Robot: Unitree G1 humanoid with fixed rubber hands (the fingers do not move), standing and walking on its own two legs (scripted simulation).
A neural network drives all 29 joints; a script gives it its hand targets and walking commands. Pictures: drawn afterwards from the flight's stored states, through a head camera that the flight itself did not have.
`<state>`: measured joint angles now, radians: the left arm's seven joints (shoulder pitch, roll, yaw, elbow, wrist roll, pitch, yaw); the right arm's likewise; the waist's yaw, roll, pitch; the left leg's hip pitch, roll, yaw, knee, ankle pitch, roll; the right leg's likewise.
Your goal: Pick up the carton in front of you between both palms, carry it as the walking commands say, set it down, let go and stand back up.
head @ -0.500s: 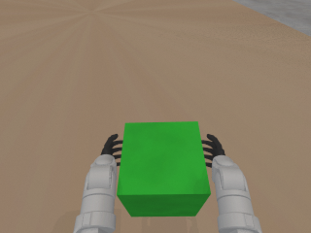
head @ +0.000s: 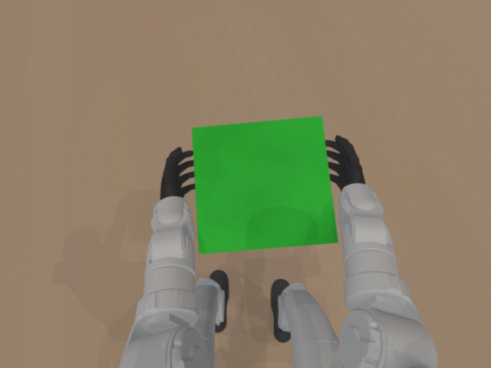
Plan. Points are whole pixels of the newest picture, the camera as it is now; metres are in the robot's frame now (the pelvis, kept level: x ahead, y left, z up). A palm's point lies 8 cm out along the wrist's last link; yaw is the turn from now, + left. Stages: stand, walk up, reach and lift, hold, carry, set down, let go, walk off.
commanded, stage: set down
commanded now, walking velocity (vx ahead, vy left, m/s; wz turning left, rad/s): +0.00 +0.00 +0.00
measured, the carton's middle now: (260, 192) +0.39 +0.00 -0.17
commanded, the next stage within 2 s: none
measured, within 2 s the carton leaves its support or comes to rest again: neither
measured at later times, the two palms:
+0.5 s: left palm (185, 191) +0.40 +0.16 -0.22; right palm (319, 175) +0.44 -0.14 -0.22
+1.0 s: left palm (191, 200) +0.41 +0.17 -0.38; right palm (297, 179) +0.48 -0.12 -0.38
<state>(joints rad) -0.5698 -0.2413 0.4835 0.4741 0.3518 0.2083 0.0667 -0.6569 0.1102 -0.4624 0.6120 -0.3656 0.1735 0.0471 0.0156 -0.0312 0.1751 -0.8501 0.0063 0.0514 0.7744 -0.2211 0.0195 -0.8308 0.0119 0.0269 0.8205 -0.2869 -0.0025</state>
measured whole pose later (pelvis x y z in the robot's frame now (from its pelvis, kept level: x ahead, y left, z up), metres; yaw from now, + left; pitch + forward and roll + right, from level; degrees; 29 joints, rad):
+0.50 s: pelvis -0.02 -0.03 -0.14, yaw +0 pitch +42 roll +2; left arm -0.81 -0.16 0.60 0.49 0.33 0.32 0.03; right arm -0.92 0.08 -0.45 0.69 -0.33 0.28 -0.03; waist 0.07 -0.06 -0.16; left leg -1.71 0.00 -0.03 1.37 -0.39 -0.05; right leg -1.71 0.06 0.00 1.43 -0.45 -0.05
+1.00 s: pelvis -0.04 -0.01 -0.26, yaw -1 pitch +48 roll +2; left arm -0.97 -0.11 0.56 0.59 0.20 0.27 0.15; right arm -1.18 -0.13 -0.26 0.91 -0.18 0.26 -0.06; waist 0.10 -0.04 -0.08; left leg -2.15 -0.03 -0.01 1.78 -0.46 -0.03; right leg -2.14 0.08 0.03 1.82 -0.52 0.00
